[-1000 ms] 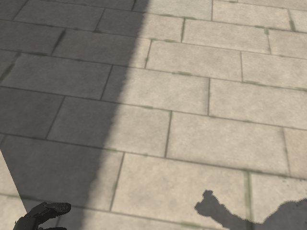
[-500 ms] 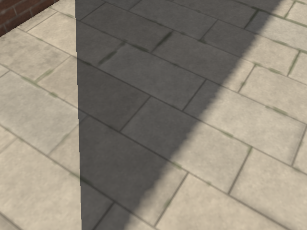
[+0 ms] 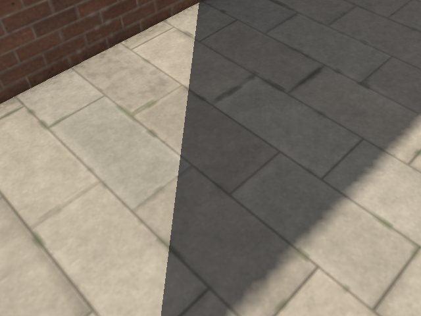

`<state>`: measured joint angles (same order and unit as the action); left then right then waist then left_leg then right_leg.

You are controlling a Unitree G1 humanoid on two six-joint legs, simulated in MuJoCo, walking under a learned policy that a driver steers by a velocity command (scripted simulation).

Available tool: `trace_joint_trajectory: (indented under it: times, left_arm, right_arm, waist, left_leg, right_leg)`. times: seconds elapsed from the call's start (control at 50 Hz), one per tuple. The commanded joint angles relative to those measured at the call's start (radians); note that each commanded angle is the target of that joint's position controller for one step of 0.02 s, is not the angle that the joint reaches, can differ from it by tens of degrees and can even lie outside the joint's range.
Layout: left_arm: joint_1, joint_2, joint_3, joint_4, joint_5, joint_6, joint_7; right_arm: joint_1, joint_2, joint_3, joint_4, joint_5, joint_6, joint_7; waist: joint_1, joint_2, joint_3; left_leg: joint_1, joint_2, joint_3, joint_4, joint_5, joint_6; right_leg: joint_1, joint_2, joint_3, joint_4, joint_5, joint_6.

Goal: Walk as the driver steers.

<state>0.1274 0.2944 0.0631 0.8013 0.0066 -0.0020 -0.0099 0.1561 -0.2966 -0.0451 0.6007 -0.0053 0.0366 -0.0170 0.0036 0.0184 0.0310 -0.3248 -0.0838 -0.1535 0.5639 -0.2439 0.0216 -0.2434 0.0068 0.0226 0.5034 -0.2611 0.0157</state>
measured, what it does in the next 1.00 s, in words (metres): walks ahead, turning right: left foot, then right foot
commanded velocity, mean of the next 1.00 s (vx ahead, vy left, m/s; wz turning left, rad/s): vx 0.35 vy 0.00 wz -0.27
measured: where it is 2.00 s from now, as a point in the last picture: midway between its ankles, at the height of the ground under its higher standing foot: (340, 208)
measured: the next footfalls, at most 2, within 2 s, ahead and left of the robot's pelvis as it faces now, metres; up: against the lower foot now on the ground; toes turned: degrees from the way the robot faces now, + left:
left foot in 0.24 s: +0.04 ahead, +0.11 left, +0.00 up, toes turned -1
right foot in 0.72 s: +0.36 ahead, -0.17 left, +0.00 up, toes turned -14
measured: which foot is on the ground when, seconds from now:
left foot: down 0.00-0.00, up 0.02-0.22, down 0.24-0.72, up 0.74-1.00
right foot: down 0.00-0.28, up 0.30-0.70, down 0.72-1.00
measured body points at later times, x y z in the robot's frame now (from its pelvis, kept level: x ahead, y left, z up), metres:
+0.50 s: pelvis +0.09 +0.00 +0.01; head +0.11 +0.02 +0.46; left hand +0.27 +0.26 -0.10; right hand +0.08 -0.28 -0.10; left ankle +0.00 +0.11 -0.73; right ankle +0.15 -0.16 -0.67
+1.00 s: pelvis +0.35 -0.10 +0.01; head +0.38 -0.13 +0.46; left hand +0.52 +0.14 -0.09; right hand +0.44 -0.42 -0.07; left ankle +0.55 +0.04 -0.66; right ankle +0.32 -0.16 -0.73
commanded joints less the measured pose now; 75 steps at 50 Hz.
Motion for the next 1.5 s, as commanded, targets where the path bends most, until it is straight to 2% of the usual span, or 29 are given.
trace_joint_trajectory:
  times: [0.02,0.06,0.16,0.24,0.28,0.3,0.32,0.36,0.44,0.52,0.62,0.66,0.7,0.72,0.74,0.76,0.78,0.82,0.88,0.96,1.08,1.18,1.2,1.22,1.24,1.26,1.28,1.32,1.5]
  left_arm:
    - [-0.023,0.155,0.020,-0.052,0.028,-0.017,0.003]
    - [-0.089,0.107,0.004,-0.070,0.017,-0.026,0.007]
    - [0.039,0.173,0.014,-0.036,-0.009,-0.018,0.019]
    - [0.010,0.148,0.007,-0.052,-0.032,-0.016,0.019]
    - [-0.064,0.064,-0.019,-0.095,-0.032,-0.035,0.012]
    - [-0.086,0.047,-0.025,-0.125,-0.035,-0.054,0.009]
    - [-0.114,0.103,-0.009,-0.138,-0.047,-0.065,0.008]
    - [-0.047,0.102,0.001,-0.107,-0.066,-0.075,-0.003]
    - [-0.054,0.064,0.000,-0.094,-0.047,-0.065,-0.031]
    - [-0.129,0.019,-0.020,-0.139,-0.033,-0.057,-0.045]
    - [-0.209,0.037,-0.020,-0.202,-0.036,-0.059,-0.067]
    - [-0.168,0.072,-0.002,-0.212,-0.034,-0.058,-0.071]
    - [0.083,0.151,0.046,-0.157,-0.039,-0.048,-0.060]
    - [0.246,0.209,0.076,-0.120,-0.040,-0.035,-0.040]
    - [0.259,0.321,0.091,-0.126,-0.040,-0.035,-0.026]
    - [0.291,0.251,0.070,-0.149,-0.035,-0.044,-0.025]
    - [0.246,0.202,0.057,-0.134,-0.025,-0.055,-0.026]
    - [0.112,0.150,0.040,-0.155,-0.022,-0.066,-0.023]
    - [0.042,0.120,0.034,-0.182,-0.009,-0.071,-0.016]
    - [0.100,0.149,0.041,-0.152,-0.020,-0.075,0.004]
    - [0.218,0.167,0.046,-0.106,-0.040,-0.051,0.021]
    - [0.219,0.151,0.045,-0.103,-0.034,-0.030,0.027]
    - [0.210,0.117,0.033,-0.111,-0.029,-0.032,0.022]
    - [0.215,0.056,0.010,-0.135,-0.010,-0.038,0.017]
    - [0.345,0.016,-0.005,-0.158,-0.042,-0.046,0.018]
    - [0.333,0.123,0.012,-0.136,-0.051,-0.044,0.022]
    - [0.223,0.170,0.027,-0.150,-0.046,-0.039,0.022]
    - [0.132,0.144,0.030,-0.179,-0.026,-0.036,0.019]
    - [0.032,0.045,0.007,-0.222,-0.028,-0.020,-0.014]
  right_arm:
    - [0.057,-0.097,-0.030,-0.058,-0.017,-0.023,-0.005]
    - [0.015,-0.125,-0.041,-0.040,-0.015,-0.022,-0.012]
    - [0.006,-0.080,-0.031,-0.014,0.003,-0.028,0.001]
    - [0.083,-0.053,-0.030,0.031,0.016,-0.079,0.016]
    - [0.212,-0.122,-0.055,0.071,0.005,-0.100,0.017]
    - [0.283,-0.181,-0.072,0.086,0.004,-0.107,0.023]
    - [0.316,-0.171,-0.070,0.091,-0.004,-0.115,0.023]
    - [0.307,-0.121,-0.058,0.092,-0.004,-0.133,0.012]
    - [0.235,-0.087,-0.048,0.087,-0.005,-0.131,0.004]
    - [0.229,-0.115,-0.054,0.103,0.000,-0.131,-0.003]
    - [0.271,-0.150,-0.065,0.148,0.018,-0.121,-0.003]
    - [0.257,-0.175,-0.071,0.148,0.019,-0.111,-0.008]
    - [0.236,-0.191,-0.072,0.138,0.018,-0.094,-0.019]
    - [0.239,-0.184,-0.064,0.121,0.011,-0.098,-0.026]
    - [0.359,-0.018,-0.012,0.068,-0.022,-0.121,-0.006]
    - [0.264,-0.087,-0.015,0.060,0.012,-0.161,0.007]
    - [0.141,-0.141,-0.032,0.023,0.055,-0.177,0.013]
    - [0.103,-0.133,-0.028,0.022,0.020,-0.189,-0.001]
    - [0.156,-0.125,-0.036,0.032,-0.007,-0.154,-0.001]
    - [0.039,-0.081,-0.020,-0.005,-0.023,-0.137,-0.005]
    - [-0.183,-0.062,-0.008,-0.054,0.006,-0.162,0.021]
    - [-0.097,-0.123,-0.040,-0.037,0.015,-0.181,0.033]
    - [0.009,-0.153,-0.056,-0.020,0.005,-0.186,0.025]
    - [0.167,-0.210,-0.071,-0.011,-0.011,-0.184,0.014]
    - [0.236,-0.259,-0.085,0.032,-0.017,-0.169,0.022]
    - [0.216,-0.161,-0.065,0.014,0.005,-0.161,0.027]
    - [0.177,-0.110,-0.051,0.008,0.006,-0.153,0.020]
    - [0.105,-0.084,-0.039,0.018,-0.007,-0.144,0.018]
    - [0.079,-0.132,-0.059,0.098,0.002,-0.149,0.014]
  waist:
    - [-0.059,-0.250,-0.090]
    - [-0.041,-0.195,-0.064]
    - [0.017,-0.204,0.016]
    - [-0.029,-0.175,0.059]
    - [-0.085,0.027,0.025]
    - [-0.102,0.208,0.010]
    - [-0.124,0.210,0.054]
    - [-0.086,0.091,0.040]
    - [-0.064,0.067,0.043]
    - [-0.082,0.058,0.067]
    - [-0.085,0.064,0.100]
    - [-0.038,0.096,0.041]
    - [0.105,0.104,-0.118]
    - [0.182,0.047,-0.196]
    - [0.055,-0.268,-0.322]
    - [0.128,-0.165,-0.469]
    - [0.137,-0.121,-0.282]
    - [0.042,-0.011,-0.102]
    - [-0.037,-0.065,-0.064]
    - [-0.007,-0.053,-0.011]
    - [0.085,-0.084,-0.014]
    - [0.015,-0.144,-0.057]
    - [-0.043,-0.129,-0.134]
    - [-0.104,-0.022,-0.292]
    - [-0.045,0.322,-0.398]
    - [-0.066,0.211,-0.324]
    - [-0.093,0.116,-0.193]
    - [-0.063,0.037,-0.052]
    - [-0.037,0.052,0.008]
  left_leg:
    - [-0.019,0.032,0.007,0.045,-0.208,-0.017]
    - [0.027,0.061,0.030,0.037,-0.121,-0.041]
    - [0.015,0.032,0.156,0.057,-0.161,-0.022]
    - [0.137,0.067,0.154,-0.089,-0.125,0.047]
    - [0.318,0.185,-0.071,-0.209,-0.239,0.115]
    - [0.409,0.347,-0.327,-0.334,-0.303,0.192]
    - [0.433,0.445,-0.450,-0.373,-0.237,0.257]
    - [0.509,0.430,-0.340,-0.350,-0.150,0.228]
    - [0.435,0.337,-0.030,-0.411,0.153,0.146]
    - [0.320,0.299,0.155,-0.448,0.235,0.135]
    - [0.349,0.344,0.251,-0.420,0.369,0.115]
    - [0.403,0.354,0.294,-0.292,0.751,0.089]
    - [0.340,0.321,0.343,0.042,0.989,0.045]
    - [0.111,0.288,0.336,0.311,0.782,0.006]
    - [-0.317,0.099,0.275,0.727,-0.258,-0.063]
    - [-0.411,0.050,0.034,0.861,-0.340,-0.050]
    - [-0.502,0.101,0.030,0.855,-0.240,-0.030]
    - [-0.414,0.180,0.050,0.691,-0.097,-0.018]
    - [-0.279,0.212,0.055,0.585,-0.040,-0.042]
    - [-0.298,0.191,0.090,0.367,0.138,-0.090]
    - [-0.191,0.099,0.091,-0.003,0.352,-0.092]
    - [-0.041,0.077,0.080,-0.124,0.182,-0.021]
    - [0.145,0.116,0.065,-0.143,0.192,0.023]
    - [0.422,0.295,-0.101,-0.109,0.140,0.093]
    - [0.717,0.497,-0.558,-0.194,-0.096,0.244]
    - [0.672,0.504,-0.613,-0.239,-0.288,0.215]
    - [0.556,0.460,-0.450,-0.254,-0.249,0.174]
    - [0.347,0.380,-0.238,-0.296,0.006,0.153]
    - [0.250,0.331,0.143,-0.412,0.292,0.161]
  right_leg:
    - [0.040,-0.327,0.325,-0.185,0.353,-0.227]
    - [0.030,-0.252,0.256,-0.185,0.240,-0.195]
    - [-0.013,-0.215,0.281,-0.275,-0.433,-0.164]
    - [-0.101,-0.216,0.262,-0.238,-0.368,-0.175]
    - [-0.279,-0.064,0.079,0.027,-0.197,-0.092]
    - [-0.407,0.015,-0.034,0.250,-0.169,-0.048]
    - [-0.546,-0.005,0.025,0.427,-0.309,-0.052]
    - [-0.652,-0.043,0.127,0.592,-0.218,-0.091]
    - [-0.598,-0.070,0.089,0.515,0.026,-0.052]
    - [-0.490,-0.076,0.006,0.309,0.210,0.004]
    - [-0.395,-0.048,-0.068,0.137,0.220,-0.056]
    - [-0.302,0.008,-0.117,0.125,0.151,-0.105]
    - [0.035,0.088,-0.148,0.098,0.146,-0.167]
    - [0.332,0.040,-0.021,0.094,0.133,-0.205]
    - [0.678,-0.268,0.570,0.016,-0.059,-0.396]
    - [0.711,-0.339,0.881,-0.191,-0.276,-0.441]
    - [0.590,-0.313,0.739,-0.239,-0.241,-0.376]
    - [0.261,-0.228,0.510,-0.247,-0.021,-0.321]
    - [0.039,-0.160,0.376,-0.300,0.166,-0.323]
    - [-0.067,-0.108,0.270,-0.310,0.258,-0.302]
    - [-0.011,-0.087,0.299,-0.232,0.162,-0.238]
    - [0.128,-0.119,0.420,-0.054,0.256,-0.194]
    - [0.090,-0.069,0.380,0.078,0.303,-0.161]
    - [-0.039,-0.008,0.294,0.357,0.154,-0.122]
    - [-0.402,0.123,0.171,0.658,-0.324,-0.059]
    - [-0.516,0.031,0.187,0.782,-0.299,-0.044]
    - [-0.544,0.000,0.161,0.811,-0.201,-0.033]
    - [-0.509,-0.056,0.126,0.754,-0.086,-0.018]
    - [-0.466,-0.117,0.051,0.404,0.175,0.006]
